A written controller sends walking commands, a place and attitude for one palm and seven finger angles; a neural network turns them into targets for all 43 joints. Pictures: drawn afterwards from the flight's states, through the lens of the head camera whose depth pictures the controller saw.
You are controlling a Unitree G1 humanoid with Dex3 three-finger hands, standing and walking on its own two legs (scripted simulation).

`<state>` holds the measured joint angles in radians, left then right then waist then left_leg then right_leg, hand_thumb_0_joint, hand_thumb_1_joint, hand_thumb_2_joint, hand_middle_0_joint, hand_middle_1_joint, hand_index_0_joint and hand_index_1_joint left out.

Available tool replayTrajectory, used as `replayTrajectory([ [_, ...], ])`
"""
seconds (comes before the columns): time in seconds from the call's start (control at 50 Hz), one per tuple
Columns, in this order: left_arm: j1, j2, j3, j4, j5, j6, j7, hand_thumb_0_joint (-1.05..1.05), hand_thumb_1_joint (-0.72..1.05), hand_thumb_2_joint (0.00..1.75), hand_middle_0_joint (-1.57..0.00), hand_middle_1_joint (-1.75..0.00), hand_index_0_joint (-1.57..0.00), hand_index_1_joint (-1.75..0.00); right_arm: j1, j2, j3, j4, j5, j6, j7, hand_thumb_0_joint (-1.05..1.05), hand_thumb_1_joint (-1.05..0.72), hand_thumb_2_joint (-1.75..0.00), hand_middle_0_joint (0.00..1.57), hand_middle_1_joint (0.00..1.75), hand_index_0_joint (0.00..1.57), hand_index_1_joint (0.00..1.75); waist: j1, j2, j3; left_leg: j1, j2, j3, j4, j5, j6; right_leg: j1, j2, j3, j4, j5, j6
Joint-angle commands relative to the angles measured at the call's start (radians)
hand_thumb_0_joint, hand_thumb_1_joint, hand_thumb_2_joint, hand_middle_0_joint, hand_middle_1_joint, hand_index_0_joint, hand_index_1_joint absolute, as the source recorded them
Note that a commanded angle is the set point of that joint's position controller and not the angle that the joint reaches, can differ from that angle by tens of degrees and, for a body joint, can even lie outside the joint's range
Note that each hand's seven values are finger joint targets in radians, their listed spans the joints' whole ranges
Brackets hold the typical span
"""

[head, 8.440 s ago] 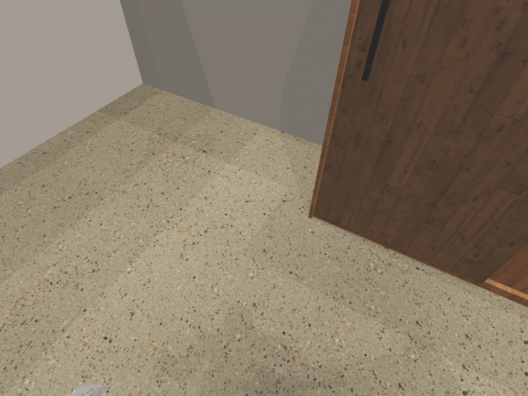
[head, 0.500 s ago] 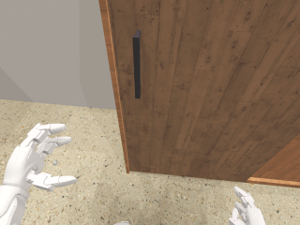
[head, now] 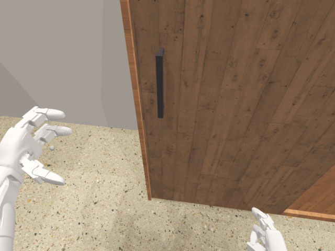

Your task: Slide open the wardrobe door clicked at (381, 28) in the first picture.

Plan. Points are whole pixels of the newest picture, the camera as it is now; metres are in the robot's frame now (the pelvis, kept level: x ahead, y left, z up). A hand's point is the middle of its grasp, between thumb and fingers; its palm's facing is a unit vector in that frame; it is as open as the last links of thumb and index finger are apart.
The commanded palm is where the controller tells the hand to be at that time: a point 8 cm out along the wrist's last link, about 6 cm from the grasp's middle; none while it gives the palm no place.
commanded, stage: raise the hand with hooked fingers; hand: left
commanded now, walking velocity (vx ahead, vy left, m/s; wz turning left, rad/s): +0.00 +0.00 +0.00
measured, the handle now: (161, 85) +0.53 +0.08 +0.13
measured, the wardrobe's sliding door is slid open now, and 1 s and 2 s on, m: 0.00 0.00 0.00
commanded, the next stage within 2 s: move the hooked fingers beside the handle in 0.52 s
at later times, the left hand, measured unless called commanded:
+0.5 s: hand (64, 141) +0.28 +0.25 +0.15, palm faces +0.02 -1.00 -0.05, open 14.0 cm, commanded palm +0.25 +0.30 +0.15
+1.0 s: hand (89, 126) +0.33 +0.22 +0.15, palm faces -0.02 -1.00 -0.02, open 14.0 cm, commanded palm +0.31 +0.27 +0.15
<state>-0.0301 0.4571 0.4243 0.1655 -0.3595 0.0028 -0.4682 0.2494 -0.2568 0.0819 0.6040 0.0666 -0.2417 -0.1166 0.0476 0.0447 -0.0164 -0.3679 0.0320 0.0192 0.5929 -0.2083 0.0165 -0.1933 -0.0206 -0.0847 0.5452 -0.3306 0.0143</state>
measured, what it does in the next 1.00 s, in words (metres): stands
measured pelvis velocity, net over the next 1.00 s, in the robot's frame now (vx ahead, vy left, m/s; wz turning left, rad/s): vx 0.01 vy -0.02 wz -0.02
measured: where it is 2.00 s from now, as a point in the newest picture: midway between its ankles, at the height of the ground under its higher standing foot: outside the picture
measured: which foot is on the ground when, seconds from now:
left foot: down 0.00-1.00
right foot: down 0.00-1.00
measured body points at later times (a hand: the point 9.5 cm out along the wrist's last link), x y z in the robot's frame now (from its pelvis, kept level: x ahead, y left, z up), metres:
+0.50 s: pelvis +0.01 -0.02 +0.00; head +0.00 -0.03 +0.45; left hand +0.27 +0.31 +0.15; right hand +0.19 -0.26 -0.07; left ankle +0.07 +0.11 -0.73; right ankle -0.02 -0.13 -0.73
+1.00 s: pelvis +0.01 -0.02 +0.00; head +0.00 -0.03 +0.45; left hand +0.33 +0.27 +0.15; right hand +0.18 -0.25 -0.07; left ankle +0.07 +0.11 -0.73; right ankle -0.02 -0.13 -0.73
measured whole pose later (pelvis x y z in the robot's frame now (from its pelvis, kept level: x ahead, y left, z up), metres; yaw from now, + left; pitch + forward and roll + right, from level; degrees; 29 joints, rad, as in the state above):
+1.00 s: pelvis +0.01 -0.02 +0.00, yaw -1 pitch +0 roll -1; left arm -0.23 0.39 0.34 0.32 -0.31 0.02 -0.40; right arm 0.24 -0.26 0.06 0.62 0.07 -0.20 -0.12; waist 0.02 0.04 -0.02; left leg -0.35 0.04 0.03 0.55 -0.20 0.00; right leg -0.20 -0.01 -0.07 0.54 -0.34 0.00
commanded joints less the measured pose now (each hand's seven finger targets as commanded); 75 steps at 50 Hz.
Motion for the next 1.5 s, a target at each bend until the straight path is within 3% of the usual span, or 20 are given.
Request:
replayTrajectory([
  [0.0, -0.313, 0.29, 0.116, -0.179, -0.027, -0.039, -0.011, 0.0, -0.5, 0.3, -0.3, -1.2, -0.3, -1.2, -0.107, -0.134, -0.055, -0.159, 0.012, -0.062, -0.014, 0.0, -0.9, -0.9, 0.2, 0.3, 0.2, 0.3, -0.013, 0.066, -0.145, 0.233, -0.027, -0.065, -0.133, -0.021, 0.007, -0.127, 0.053, 0.014, -0.129, 0.074, -0.028],
  [0.14, -0.262, 0.269, 0.104, -0.139, -0.037, -0.021, -0.035, 0.0, -0.5, 0.3, -0.3, -1.2, -0.3, -1.2, -0.104, -0.14, -0.066, -0.167, 0.013, -0.056, 0.003, 0.0, -0.9, -0.9, 0.2, 0.3, 0.2, 0.3, -0.004, 0.012, -0.146, 0.225, -0.033, -0.042, -0.107, 0.042, 0.013, -0.118, 0.05, 0.029, -0.131, 0.137, -0.023],
  [0.3, -0.287, 0.282, 0.131, -0.188, -0.029, -0.06, -0.002, 0.0, -0.5, 0.3, -0.3, -1.2, -0.3, -1.2, -0.102, -0.132, -0.068, -0.163, 0.01, -0.058, -0.004, 0.0, -0.9, -0.9, 0.2, 0.3, 0.2, 0.3, -0.006, 0.082, -0.16, 0.249, -0.036, -0.026, -0.105, 0.074, 0.013, -0.11, 0.045, 0.034, -0.124, 0.181, -0.02],
  [0.34, -0.278, 0.292, 0.141, -0.184, -0.03, -0.061, -0.002, 0.0, -0.5, 0.3, -0.3, -1.2, -0.3, -1.2, -0.098, -0.134, -0.07, -0.16, 0.008, -0.057, -0.006, 0.0, -0.9, -0.9, 0.2, 0.3, 0.2, 0.3, -0.006, 0.026, -0.173, 0.248, -0.033, -0.023, -0.098, 0.093, 0.017, -0.094, 0.046, 0.036, -0.126, 0.205, -0.015],
  [0.52, -0.284, 0.265, 0.113, -0.147, -0.036, -0.04, -0.022, 0.0, -0.5, 0.3, -0.3, -1.2, -0.3, -1.2, -0.105, -0.133, -0.071, -0.164, 0.014, -0.043, -0.008, 0.0, -0.9, -0.9, 0.2, 0.3, 0.2, 0.3, -0.011, 0.044, -0.166, 0.243, -0.038, -0.019, -0.089, 0.092, 0.016, -0.115, 0.041, 0.044, -0.119, 0.23, -0.008],
  [0.6, -0.28, 0.268, 0.123, -0.15, -0.039, -0.046, -0.019, 0.0, -0.5, 0.3, -0.3, -1.2, -0.3, -1.2, -0.104, -0.135, -0.073, -0.163, 0.013, -0.039, -0.008, 0.0, -0.9, -0.9, 0.2, 0.3, 0.2, 0.3, -0.012, -0.001, -0.18, 0.245, -0.035, -0.021, -0.087, 0.112, 0.018, -0.106, 0.042, 0.038, -0.108, 0.254, -0.007],
  [0.68, -0.367, 0.206, 0.048, -0.149, -0.029, -0.047, -0.006, 0.0, -0.5, 0.3, -0.3, -1.2, -0.3, -1.2, -0.107, -0.129, -0.069, -0.156, 0.016, -0.036, -0.01, 0.0, -0.9, -0.9, 0.2, 0.3, 0.2, 0.3, -0.03, 0.043, -0.152, 0.246, -0.036, -0.02, -0.088, 0.083, 0.016, -0.138, 0.043, 0.037, -0.113, 0.222, -0.01],
  [0.74, -0.404, 0.223, 0.045, -0.115, -0.014, -0.047, 0.016, 0.0, -0.5, 0.3, -0.3, -1.2, -0.3, -1.2, -0.099, -0.136, -0.072, -0.146, 0.015, -0.032, -0.017, 0.0, -0.9, -0.9, 0.2, 0.3, 0.2, 0.3, -0.03, 0.005, -0.151, 0.242, -0.031, -0.025, -0.089, 0.057, 0.018, -0.146, 0.042, 0.04, -0.121, 0.175, -0.011],
  [0.82, -0.509, 0.215, 0.021, -0.095, 0.015, -0.047, 0.05, 0.0, -0.5, 0.3, -0.3, -1.2, -0.3, -1.2, -0.105, -0.132, -0.068, -0.139, 0.013, -0.024, -0.024, 0.0, -0.9, -0.9, 0.2, 0.3, 0.2, 0.3, -0.037, 0.046, -0.173, 0.253, -0.031, -0.035, -0.102, 0.035, 0.013, -0.153, 0.039, 0.036, -0.121, 0.135, -0.018],
  [0.94, -0.482, 0.205, 0.022, -0.042, 0.033, -0.053, 0.084, 0.0, -0.5, 0.3, -0.3, -1.2, -0.3, -1.2, -0.097, -0.13, -0.073, -0.133, 0.006, -0.012, -0.012, 0.0, -0.9, -0.9, 0.2, 0.3, 0.2, 0.3, -0.019, -0.002, -0.226, 0.261, -0.025, -0.027, -0.092, 0.106, 0.015, -0.107, 0.04, 0.031, -0.105, 0.215, -0.02],
  [0.98, -0.492, 0.178, 0.002, -0.059, 0.037, -0.049, 0.092, 0.0, -0.5, 0.3, -0.3, -1.2, -0.3, -1.2, -0.107, -0.126, -0.073, -0.143, 0.008, -0.007, -0.006, 0.0, -0.9, -0.9, 0.2, 0.3, 0.2, 0.3, -0.017, 0.035, -0.226, 0.258, -0.027, -0.023, -0.096, 0.103, 0.013, -0.109, 0.036, 0.032, -0.1, 0.22, -0.02],
  [1.04, -0.495, 0.177, 0.004, -0.026, 0.042, -0.04, 0.111, 0.0, -0.5, 0.3, -0.3, -1.2, -0.3, -1.2, -0.094, -0.129, -0.076, -0.138, 0.007, 0.006, -0.002, 0.0, -0.9, -0.9, 0.2, 0.3, 0.2, 0.3, -0.019, -0.035, -0.209, 0.241, -0.021, -0.025, -0.099, 0.102, 0.015, -0.108, 0.041, 0.027, -0.102, 0.216, -0.02],
  [1.12, -0.574, 0.136, -0.042, -0.05, 0.059, -0.038, 0.128, 0.0, -0.5, 0.3, -0.3, -1.2, -0.3, -1.2, -0.097, -0.125, -0.078, -0.139, 0.008, 0.022, 0.0, 0.0, -0.9, -0.9, 0.2, 0.3, 0.2, 0.3, -0.037, 0.039, -0.212, 0.262, -0.023, -0.019, -0.098, 0.105, 0.011, -0.134, 0.041, 0.029, -0.095, 0.219, -0.022],
  [1.14, -0.603, 0.124, -0.058, -0.063, 0.06, -0.045, 0.137, 0.0, -0.5, 0.3, -0.3, -1.2, -0.3, -1.2, -0.089, -0.126, -0.079, -0.132, 0.008, 0.024, -0.002, 0.0, -0.9, -0.9, 0.2, 0.3, 0.2, 0.3, -0.044, 0.004, -0.218, 0.26, -0.02, -0.021, -0.094, 0.109, 0.015, -0.124, 0.041, 0.028, -0.098, 0.217, -0.022],
  [1.22, -0.646, 0.137, -0.051, -0.012, 0.075, -0.051, 0.155, 0.0, -0.5, 0.3, -0.3, -1.2, -0.3, -1.2, -0.074, -0.131, -0.083, -0.118, 0.003, 0.034, -0.004, 0.0, -0.9, -0.9, 0.2, 0.3, 0.2, 0.3, -0.048, 0.016, -0.234, 0.269, -0.022, -0.025, -0.091, 0.109, 0.014, -0.138, 0.041, 0.031, -0.093, 0.22, -0.022],
  [1.24, -0.652, 0.15, -0.047, 0.008, 0.079, -0.054, 0.161, 0.0, -0.5, 0.3, -0.3, -1.2, -0.3, -1.2, -0.067, -0.135, -0.084, -0.109, 0.004, 0.039, -0.006, 0.0, -0.9, -0.9, 0.2, 0.3, 0.2, 0.3, -0.051, -0.026, -0.231, 0.258, -0.018, -0.023, -0.087, 0.109, 0.017, -0.131, 0.042, 0.032, -0.096, 0.216, -0.022],
  [1.3, -0.715, 0.12, -0.08, 0.025, 0.086, -0.061, 0.169, 0.0, -0.5, 0.3, -0.3, -1.2, -0.3, -1.2, -0.066, -0.132, -0.085, -0.103, 0.005, 0.047, -0.004, 0.0, -0.9, -0.9, 0.2, 0.3, 0.2, 0.3, -0.06, 0.019, -0.24, 0.271, -0.022, -0.022, -0.086, 0.103, 0.015, -0.149, 0.04, 0.036, -0.094, 0.216, -0.022],
  [1.42, -0.767, 0.105, -0.097, 0.089, 0.098, -0.073, 0.191, 0.0, -0.5, 0.3, -0.3, -1.2, -0.3, -1.2, -0.049, -0.134, -0.089, -0.098, 0.002, 0.066, 0.005, 0.0, -0.9, -0.9, 0.2, 0.3, 0.2, 0.3, -0.062, 0.004, -0.256, 0.263, -0.02, -0.025, -0.08, 0.113, 0.014, -0.151, 0.041, 0.034, -0.084, 0.227, -0.024],
  [1.44, -0.748, 0.126, -0.079, 0.116, 0.098, -0.077, 0.197, 0.0, -0.5, 0.3, -0.3, -1.2, -0.3, -1.2, -0.041, -0.138, -0.092, -0.093, 0.001, 0.071, 0.006, 0.0, -0.9, -0.9, 0.2, 0.3, 0.2, 0.3, -0.058, -0.04, -0.26, 0.244, -0.019, -0.02, -0.072, 0.117, 0.019, -0.133, 0.041, 0.037, -0.085, 0.232, -0.023],
  [1.48, -0.784, 0.145, -0.064, 0.146, 0.104, -0.08, 0.202, 0.0, -0.5, 0.3, -0.3, -1.2, -0.3, -1.2, -0.039, -0.139, -0.091, -0.09, 0.001, 0.08, 0.007, 0.0, -0.9, -0.9, 0.2, 0.3, 0.2, 0.3, -0.06, -0.017, -0.252, 0.233, -0.02, -0.018, -0.074, 0.112, 0.017, -0.141, 0.039, 0.041, -0.079, 0.239, -0.022],
])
